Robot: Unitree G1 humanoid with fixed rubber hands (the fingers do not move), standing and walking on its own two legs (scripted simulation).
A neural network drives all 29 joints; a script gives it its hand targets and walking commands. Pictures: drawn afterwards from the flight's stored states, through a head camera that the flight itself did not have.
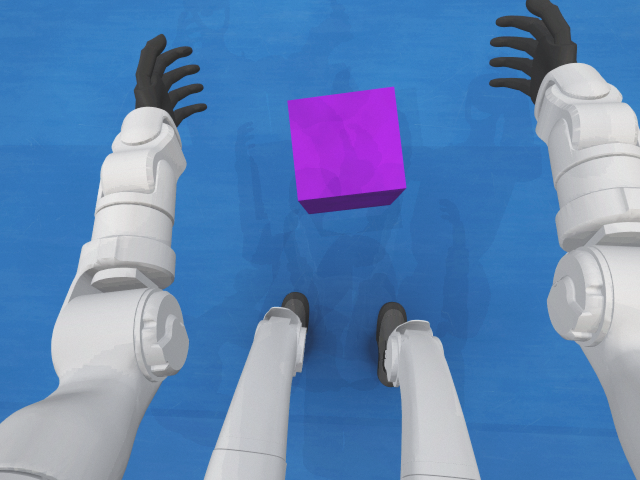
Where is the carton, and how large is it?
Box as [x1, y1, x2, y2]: [287, 87, 405, 213]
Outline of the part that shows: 393,87 287,101 297,195 299,202 308,213 390,204 405,188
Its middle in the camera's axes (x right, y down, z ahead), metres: +0.06 -0.18 +0.88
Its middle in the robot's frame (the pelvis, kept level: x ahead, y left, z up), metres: +0.56 +0.04 -0.54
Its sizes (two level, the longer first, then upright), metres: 0.210 0.200 0.250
